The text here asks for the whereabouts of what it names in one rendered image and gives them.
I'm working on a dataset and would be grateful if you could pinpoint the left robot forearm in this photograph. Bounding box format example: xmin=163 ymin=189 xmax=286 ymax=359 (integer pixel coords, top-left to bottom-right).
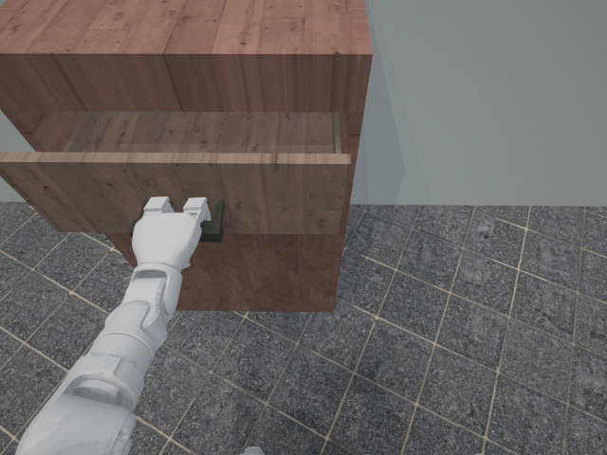
xmin=15 ymin=263 xmax=182 ymax=455

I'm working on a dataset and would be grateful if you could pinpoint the left robot upper arm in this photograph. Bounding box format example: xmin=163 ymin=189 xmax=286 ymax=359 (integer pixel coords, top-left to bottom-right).
xmin=24 ymin=393 xmax=137 ymax=455

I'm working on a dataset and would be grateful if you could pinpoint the drawer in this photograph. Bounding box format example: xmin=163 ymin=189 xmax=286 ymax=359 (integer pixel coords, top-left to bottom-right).
xmin=0 ymin=111 xmax=351 ymax=235

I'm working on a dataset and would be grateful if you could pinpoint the handle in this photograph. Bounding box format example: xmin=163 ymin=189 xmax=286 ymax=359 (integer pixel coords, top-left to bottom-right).
xmin=129 ymin=200 xmax=225 ymax=243

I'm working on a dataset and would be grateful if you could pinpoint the robot left hand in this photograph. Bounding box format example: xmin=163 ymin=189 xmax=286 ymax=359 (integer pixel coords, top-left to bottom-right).
xmin=132 ymin=196 xmax=211 ymax=272

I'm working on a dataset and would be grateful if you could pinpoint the cabinet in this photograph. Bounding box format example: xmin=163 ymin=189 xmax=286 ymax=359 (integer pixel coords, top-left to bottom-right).
xmin=0 ymin=0 xmax=373 ymax=312

